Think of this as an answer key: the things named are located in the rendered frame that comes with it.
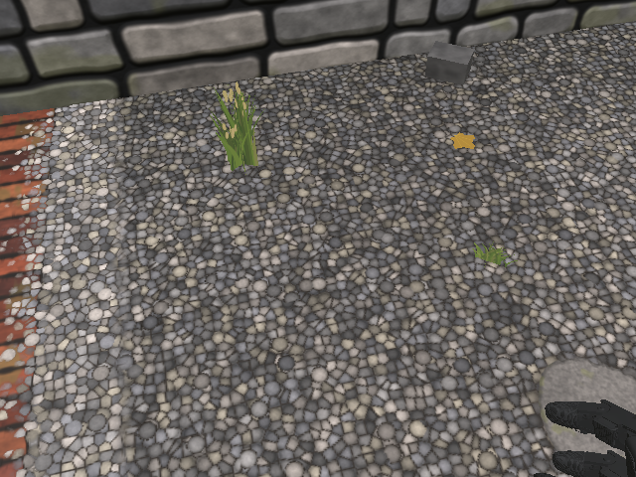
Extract robot right hand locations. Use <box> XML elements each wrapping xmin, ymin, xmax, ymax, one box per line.
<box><xmin>534</xmin><ymin>399</ymin><xmax>636</xmax><ymax>477</ymax></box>

